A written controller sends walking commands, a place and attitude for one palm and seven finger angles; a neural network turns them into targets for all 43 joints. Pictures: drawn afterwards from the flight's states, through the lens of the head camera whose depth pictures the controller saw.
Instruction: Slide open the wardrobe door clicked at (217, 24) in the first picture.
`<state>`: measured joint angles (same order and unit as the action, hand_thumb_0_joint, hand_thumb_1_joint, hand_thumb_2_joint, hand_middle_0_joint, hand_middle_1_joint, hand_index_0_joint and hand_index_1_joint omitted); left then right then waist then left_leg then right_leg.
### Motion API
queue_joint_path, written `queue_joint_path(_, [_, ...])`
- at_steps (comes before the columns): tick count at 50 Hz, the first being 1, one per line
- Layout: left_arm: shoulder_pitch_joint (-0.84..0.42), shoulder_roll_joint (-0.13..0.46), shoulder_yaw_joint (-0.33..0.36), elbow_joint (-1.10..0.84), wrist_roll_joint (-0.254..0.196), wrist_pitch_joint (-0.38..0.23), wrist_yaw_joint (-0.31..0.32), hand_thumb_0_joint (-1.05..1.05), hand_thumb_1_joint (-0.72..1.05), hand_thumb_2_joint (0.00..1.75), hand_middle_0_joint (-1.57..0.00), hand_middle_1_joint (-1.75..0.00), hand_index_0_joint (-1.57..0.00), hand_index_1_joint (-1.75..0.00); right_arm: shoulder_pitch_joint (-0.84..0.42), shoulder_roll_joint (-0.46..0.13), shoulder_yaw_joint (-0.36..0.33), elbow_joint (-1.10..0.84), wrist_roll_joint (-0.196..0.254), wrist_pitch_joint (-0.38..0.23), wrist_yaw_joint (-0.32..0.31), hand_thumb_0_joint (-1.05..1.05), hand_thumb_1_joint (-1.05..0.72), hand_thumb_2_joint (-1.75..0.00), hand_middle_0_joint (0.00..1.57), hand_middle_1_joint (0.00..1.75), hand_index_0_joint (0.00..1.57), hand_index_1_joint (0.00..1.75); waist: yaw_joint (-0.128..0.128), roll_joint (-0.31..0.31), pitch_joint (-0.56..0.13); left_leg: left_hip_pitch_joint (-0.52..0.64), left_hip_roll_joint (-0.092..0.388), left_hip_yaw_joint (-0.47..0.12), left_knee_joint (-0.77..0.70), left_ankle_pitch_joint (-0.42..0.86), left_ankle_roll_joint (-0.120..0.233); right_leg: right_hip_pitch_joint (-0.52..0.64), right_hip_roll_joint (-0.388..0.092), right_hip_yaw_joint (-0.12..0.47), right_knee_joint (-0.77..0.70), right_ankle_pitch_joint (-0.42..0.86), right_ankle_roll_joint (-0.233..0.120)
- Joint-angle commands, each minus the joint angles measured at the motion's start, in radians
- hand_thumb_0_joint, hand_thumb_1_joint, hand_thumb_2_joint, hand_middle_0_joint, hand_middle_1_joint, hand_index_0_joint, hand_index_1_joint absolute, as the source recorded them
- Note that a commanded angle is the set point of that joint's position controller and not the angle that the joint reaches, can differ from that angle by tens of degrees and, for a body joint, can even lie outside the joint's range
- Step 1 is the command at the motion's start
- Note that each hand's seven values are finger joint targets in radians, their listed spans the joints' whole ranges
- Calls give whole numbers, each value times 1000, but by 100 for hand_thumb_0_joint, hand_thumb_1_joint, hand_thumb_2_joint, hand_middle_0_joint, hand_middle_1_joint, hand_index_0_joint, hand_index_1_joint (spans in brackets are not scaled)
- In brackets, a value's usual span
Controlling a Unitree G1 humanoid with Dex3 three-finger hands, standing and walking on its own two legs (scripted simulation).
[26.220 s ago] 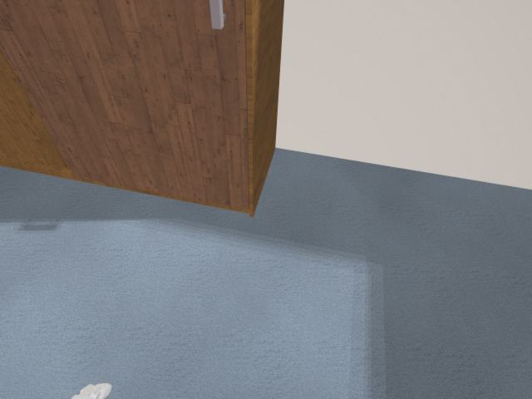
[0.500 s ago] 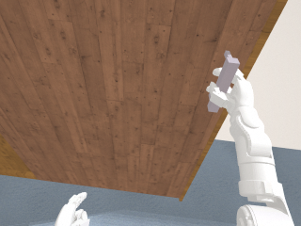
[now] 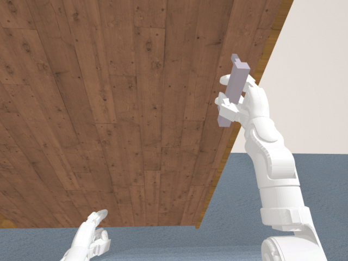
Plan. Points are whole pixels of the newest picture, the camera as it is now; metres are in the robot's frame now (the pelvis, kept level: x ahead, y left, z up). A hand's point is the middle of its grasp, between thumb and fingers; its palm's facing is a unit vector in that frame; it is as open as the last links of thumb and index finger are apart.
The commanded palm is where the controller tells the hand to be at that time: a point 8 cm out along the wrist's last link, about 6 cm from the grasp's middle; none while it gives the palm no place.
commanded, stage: tug the door sideways, standing still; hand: right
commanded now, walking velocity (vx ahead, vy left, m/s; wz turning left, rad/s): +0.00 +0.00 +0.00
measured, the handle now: (229, 91) +0.44 -0.11 +0.20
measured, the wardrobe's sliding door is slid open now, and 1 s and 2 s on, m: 0.00 0.05 0.38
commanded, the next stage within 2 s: step sideways, sliding the door along in 0.30 s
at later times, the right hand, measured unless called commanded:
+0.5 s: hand (209, 108) +0.38 -0.06 +0.20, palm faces -0.06 +0.99 -0.09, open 6.4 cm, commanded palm +0.37 -0.10 +0.21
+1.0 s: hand (197, 107) +0.39 -0.03 +0.19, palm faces +0.03 +1.00 -0.02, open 6.3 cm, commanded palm +0.37 -0.04 +0.20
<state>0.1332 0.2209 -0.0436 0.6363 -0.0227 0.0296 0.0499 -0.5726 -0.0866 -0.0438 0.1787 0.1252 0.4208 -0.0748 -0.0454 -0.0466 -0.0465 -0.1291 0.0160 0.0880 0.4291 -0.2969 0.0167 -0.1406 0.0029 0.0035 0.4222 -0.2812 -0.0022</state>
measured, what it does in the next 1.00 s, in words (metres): lifts its right foot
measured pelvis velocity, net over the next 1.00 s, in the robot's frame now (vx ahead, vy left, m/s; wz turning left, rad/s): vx -0.02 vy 0.07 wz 0.00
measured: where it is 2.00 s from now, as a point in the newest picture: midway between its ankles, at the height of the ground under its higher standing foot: outside the picture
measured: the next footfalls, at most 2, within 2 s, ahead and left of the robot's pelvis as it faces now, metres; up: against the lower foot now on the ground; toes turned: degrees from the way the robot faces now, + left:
left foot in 1.30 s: +0.10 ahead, +0.36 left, +0.00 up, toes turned +2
right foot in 1.46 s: +0.05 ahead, +0.07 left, +0.00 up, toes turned -13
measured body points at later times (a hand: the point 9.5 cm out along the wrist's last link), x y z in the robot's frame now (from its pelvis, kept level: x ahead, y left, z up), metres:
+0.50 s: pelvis -0.04 -0.01 +0.00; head -0.04 +0.01 +0.45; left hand +0.10 +0.22 -0.12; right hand +0.38 -0.11 +0.20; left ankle -0.05 +0.10 -0.74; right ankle -0.04 -0.12 -0.74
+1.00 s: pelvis -0.02 +0.07 -0.02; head +0.06 +0.07 +0.42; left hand +0.17 +0.31 -0.13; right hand +0.38 -0.09 +0.19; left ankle -0.04 +0.15 -0.69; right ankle -0.01 -0.06 -0.74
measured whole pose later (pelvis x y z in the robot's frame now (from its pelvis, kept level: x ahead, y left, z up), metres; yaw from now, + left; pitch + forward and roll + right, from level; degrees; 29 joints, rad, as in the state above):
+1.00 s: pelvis -0.02 +0.07 -0.02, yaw +0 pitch -1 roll -1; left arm 0.07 0.21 0.04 0.65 -0.02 -0.03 0.06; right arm -0.67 -0.16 -0.01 0.18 0.10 -0.10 -0.11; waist -0.05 0.01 0.22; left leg -0.44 -0.04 0.03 1.03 -0.44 0.03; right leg -0.28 -0.08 -0.13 0.63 -0.32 0.00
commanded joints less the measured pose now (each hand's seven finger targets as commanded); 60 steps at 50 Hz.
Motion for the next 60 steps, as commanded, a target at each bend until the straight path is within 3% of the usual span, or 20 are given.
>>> queue_joint_path(1, [-81, 89, 29, -136, -3, -41, 2, 0, 90, 90, -20, -30, -20, -30, -588, 61, 148, -222, 24, -115, 65, 0, -90, -90, 45, 140, 45, 140, 82, 69, -325, 17, -18, -21, 21, 605, 15, 209, -4, 16, 50, 605, -31])
queue_joint_path(20, [-36, 90, 35, -68, -12, -107, -6, 0, 90, 90, -20, -30, -20, -30, -863, 164, 223, 12, 25, -231, -7, 0, -90, -90, 45, 140, 45, 140, 114, 57, -297, -90, -27, -18, -6, 297, 24, 165, -10, 55, 8, 305, -10])
queue_joint_path(21, [-30, 149, 49, -58, 3, -95, 21, 0, 90, 90, -20, -30, -20, -30, -751, -332, -77, 56, -38, -369, -39, 0, -90, -90, 45, 140, 45, 140, 71, 79, -219, -103, 25, -64, -25, 163, -15, 21, -79, 56, 10, 205, -59])
queue_joint_path(23, [-37, 106, 46, -66, 11, -86, 36, 0, 90, 90, -20, -30, -20, -30, -646, -117, 70, 68, -34, -457, -14, 0, -90, -90, 45, 140, 45, 140, 76, 120, -200, -99, 38, -59, 8, 45, -16, 12, -107, 72, -15, 26, -70])
queue_joint_path(26, [-66, 105, 52, -92, 9, -89, 62, 0, 90, 90, -20, -30, -20, -30, -702, -105, 98, -4, -22, -524, -3, 0, -90, -90, 45, 140, 45, 140, 88, -96, -187, -262, -21, -49, 302, -82, -7, 67, -289, 324, -125, -168, -166])
queue_joint_path(28, [-47, 92, 57, -91, 12, -89, 59, 0, 90, 90, -20, -30, -20, -30, -720, -132, 84, -44, -16, -534, -5, 0, -90, -90, 45, 140, 45, 140, 88, -87, -183, -383, -8, -99, 415, -188, 2, 178, -376, 420, -99, 40, -234])
queue_joint_path(32, [-39, 106, 71, -96, 4, -87, 44, 0, 90, 90, -20, -30, -20, -30, -702, -176, 42, -109, -21, -553, -2, 0, -90, -90, 45, 140, 45, 140, 78, -85, -242, -197, -12, -72, 178, -91, 10, 183, -333, 185, 112, 444, -167])
queue_joint_path(34, [-49, 111, 81, -111, -7, -83, 44, 0, 90, 90, -20, -30, -20, -30, -669, -201, 28, -113, -42, -554, 6, 0, -90, -90, 45, 140, 45, 140, 77, 26, -250, 31, 51, -126, -9, 148, 36, -29, -187, -7, 278, 266, -75])
queue_joint_path(35, [-71, 79, 73, -124, -9, -80, 47, 0, 90, 90, -20, -30, -20, -30, -658, -190, 45, -131, -48, -554, 6, 0, -90, -90, 45, 140, 45, 140, 77, 201, -242, 109, 194, -299, -67, 224, 98, -197, -88, -76, 400, 43, -29])
queue_joint_path(36, [-92, 62, 71, -121, -6, -86, 47, 0, 90, 90, -20, -30, -20, -30, -641, -176, 58, -106, -56, -557, 8, 0, -90, -90, 45, 140, 45, 140, 50, 271, -192, 111, 274, -412, -108, 175, 172, -329, -12, -53, 549, -257, -5])
queue_joint_path(37, [-99, 78, 86, -108, -9, -94, 50, 0, 90, 90, -20, -30, -20, -30, -601, -211, 7, -106, -51, -559, 3, 0, -90, -90, 45, 140, 45, 140, 18, 266, -149, 110, 308, -487, -111, 232, 218, -388, -26, 3, 691, -274, -6])
queue_joint_path(40, [-77, 49, 73, -95, 7, -103, 44, 0, 90, 90, -20, -30, -20, -30, -662, -115, 88, -235, -65, -600, 10, 0, -90, -90, 45, 140, 45, 140, 44, 180, -209, 231, 255, -289, 17, 679, 208, -357, -48, -16, 613, -213, 7])
queue_joint_path(43, [-90, 42, 72, -112, 22, -93, 50, 0, 90, 90, -20, -30, -20, -30, -650, -96, 113, -266, -75, -623, 11, 0, -90, -90, 45, 140, 45, 140, 42, 217, -249, 190, 197, -190, 74, 736, 166, -205, -39, -115, 310, -99, 11])
queue_joint_path(45, [-55, 57, 85, -104, 17, -94, 53, 0, 90, 90, -20, -30, -20, -30, -646, -70, 157, -295, -68, -636, 14, 0, -90, -90, 45, 140, 45, 140, 84, 136, -311, -16, 147, -128, 255, 670, 90, 125, -106, -99, 18, 165, -22])
queue_joint_path(46, [-47, 105, 107, -115, 16, -101, 43, 0, 90, 90, -20, -30, -20, -30, -654, -40, 187, -321, -54, -646, 20, 0, -90, -90, 45, 140, 45, 140, 106, -52, -361, -318, 56, -66, 478, 379, 1, 408, -340, 184, -49, 485, -127])
queue_joint_path(47, [-76, 103, 113, -129, 4, -102, 17, 0, 90, 90, -20, -30, -20, -30, -687, 26, 243, -364, -32, -655, 34, 0, -90, -90, 45, 140, 45, 140, 92, -230, -423, -550, -12, -142, 751, -219, -37, 589, -602, 462, 20, 842, -263])
queue_joint_path(48, [-106, 101, 116, -134, -7, -102, -13, 0, 90, 90, -20, -30, -20, -30, -746, -8, 212, -370, -40, -661, 38, 0, -90, -90, 45, 140, 45, 140, 85, -88, -353, -598, 28, -248, 874, -219, 15, 534, -634, 444, 41, 820, -292])
queue_joint_path(52, [-96, 115, 132, -104, -8, -93, -28, 0, 90, 90, -20, -30, -20, -30, -687, -5, 220, -374, -57, -643, 53, 0, -90, -90, 45, 140, 45, 140, 88, -40, -244, -594, 81, -169, 723, -133, -14, 382, -510, 191, 45, 637, -199])
queue_joint_path(56, [-94, 114, 123, -160, -14, -114, -28, 0, 90, 90, -20, -30, -20, -30, -659, 72, 304, -406, -64, -625, 73, 0, -90, -90, 45, 140, 45, 140, 93, -218, -244, -373, 48, -24, 524, -15, -43, 238, -377, -36, 14, 609, -127])
queue_joint_path(60, [-97, 105, 110, -183, -20, -140, -23, 0, 90, 90, -20, -30, -20, -30, -585, 24, 275, -443, -53, -624, 63, 0, -90, -90, 45, 140, 45, 140, 93, -309, -251, -242, 1, 49, 351, -12, -52, 235, -356, -82, 81, 707, -88])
